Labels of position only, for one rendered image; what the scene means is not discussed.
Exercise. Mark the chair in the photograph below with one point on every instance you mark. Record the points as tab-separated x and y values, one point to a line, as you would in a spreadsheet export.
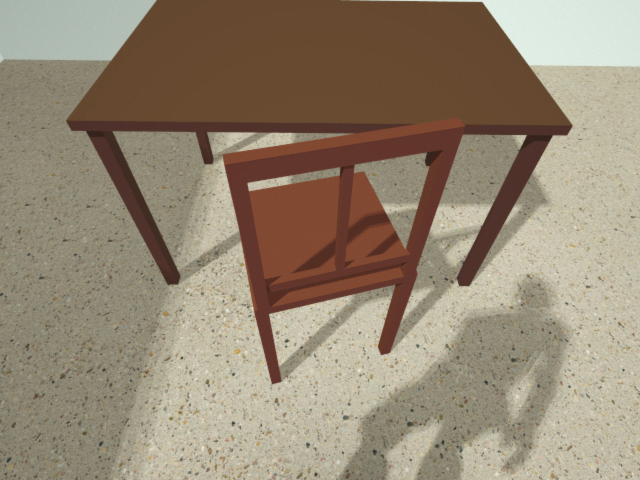
323	239

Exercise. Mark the table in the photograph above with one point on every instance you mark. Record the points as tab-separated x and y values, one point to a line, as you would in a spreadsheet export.
317	66

